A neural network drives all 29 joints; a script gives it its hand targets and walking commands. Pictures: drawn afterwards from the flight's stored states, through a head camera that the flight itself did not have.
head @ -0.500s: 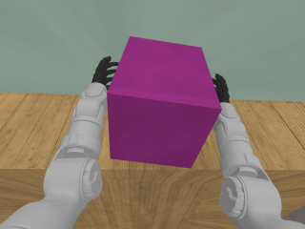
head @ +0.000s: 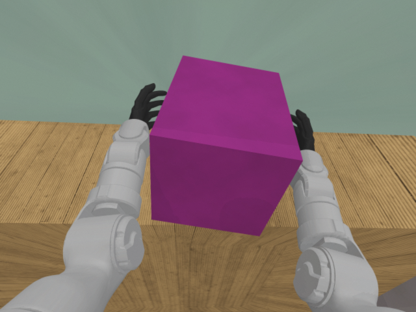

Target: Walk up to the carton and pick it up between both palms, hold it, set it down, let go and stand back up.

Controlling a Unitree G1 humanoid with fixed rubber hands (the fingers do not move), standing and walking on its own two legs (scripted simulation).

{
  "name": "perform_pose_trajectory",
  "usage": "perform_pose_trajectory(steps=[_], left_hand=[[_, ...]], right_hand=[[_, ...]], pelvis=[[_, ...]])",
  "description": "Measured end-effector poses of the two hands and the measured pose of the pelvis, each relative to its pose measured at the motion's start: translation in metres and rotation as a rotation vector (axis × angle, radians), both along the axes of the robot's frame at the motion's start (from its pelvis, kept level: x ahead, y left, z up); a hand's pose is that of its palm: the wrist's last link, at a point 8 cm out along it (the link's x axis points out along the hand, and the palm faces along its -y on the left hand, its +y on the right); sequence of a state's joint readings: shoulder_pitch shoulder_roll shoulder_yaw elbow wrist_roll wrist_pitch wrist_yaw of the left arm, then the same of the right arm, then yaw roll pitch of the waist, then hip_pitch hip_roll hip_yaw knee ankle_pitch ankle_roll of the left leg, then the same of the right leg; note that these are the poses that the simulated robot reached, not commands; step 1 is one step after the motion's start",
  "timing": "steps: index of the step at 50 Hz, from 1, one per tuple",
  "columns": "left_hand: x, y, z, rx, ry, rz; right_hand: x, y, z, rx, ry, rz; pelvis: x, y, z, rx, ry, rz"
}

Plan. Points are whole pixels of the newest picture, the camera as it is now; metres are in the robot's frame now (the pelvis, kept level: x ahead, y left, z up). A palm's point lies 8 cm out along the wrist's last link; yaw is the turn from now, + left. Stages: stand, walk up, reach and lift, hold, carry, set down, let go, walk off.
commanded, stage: set down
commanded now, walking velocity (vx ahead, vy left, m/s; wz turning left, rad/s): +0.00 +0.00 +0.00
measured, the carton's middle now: (219, 141) +0.45 -0.02 +0.10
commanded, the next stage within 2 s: none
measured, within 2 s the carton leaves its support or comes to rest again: rests again in 0.16 s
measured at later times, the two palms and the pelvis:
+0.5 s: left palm (137, 132) +0.43 +0.15 +0.14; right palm (297, 151) +0.39 -0.17 +0.14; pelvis +0.00 +0.00 +0.00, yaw +0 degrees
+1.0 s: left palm (136, 133) +0.43 +0.15 +0.14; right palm (296, 153) +0.39 -0.17 +0.13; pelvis +0.00 +0.00 +0.00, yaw -1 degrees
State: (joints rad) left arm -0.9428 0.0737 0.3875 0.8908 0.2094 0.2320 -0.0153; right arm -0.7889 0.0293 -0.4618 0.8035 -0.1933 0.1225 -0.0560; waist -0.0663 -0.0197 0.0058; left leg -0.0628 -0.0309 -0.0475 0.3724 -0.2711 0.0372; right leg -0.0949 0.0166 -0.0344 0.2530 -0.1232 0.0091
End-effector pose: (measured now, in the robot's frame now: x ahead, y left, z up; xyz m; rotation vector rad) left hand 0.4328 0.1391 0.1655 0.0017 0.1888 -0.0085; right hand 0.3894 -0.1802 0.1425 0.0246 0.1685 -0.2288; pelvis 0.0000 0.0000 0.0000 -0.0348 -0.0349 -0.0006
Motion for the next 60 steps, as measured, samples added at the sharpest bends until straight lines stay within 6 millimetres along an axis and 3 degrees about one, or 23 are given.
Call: perform_pose_trajectory(steps=[23, 60], left_hand=[[-0.002, 0.01, -0.023, -0.013, -0.017, 0.002], [-0.004, 0.011, -0.026, -0.027, -0.012, -0.004]], right_hand=[[0.004, 0.007, -0.007, -0.042, -0.061, 0.021], [0.005, 0.006, -0.013, -0.066, -0.133, 0.03]], pelvis=[[0.0, -0.003, 0.001, 0.005, 0.012, 0.007], [0.002, 0.003, 0.001, 0.009, -0.011, -0.018]])
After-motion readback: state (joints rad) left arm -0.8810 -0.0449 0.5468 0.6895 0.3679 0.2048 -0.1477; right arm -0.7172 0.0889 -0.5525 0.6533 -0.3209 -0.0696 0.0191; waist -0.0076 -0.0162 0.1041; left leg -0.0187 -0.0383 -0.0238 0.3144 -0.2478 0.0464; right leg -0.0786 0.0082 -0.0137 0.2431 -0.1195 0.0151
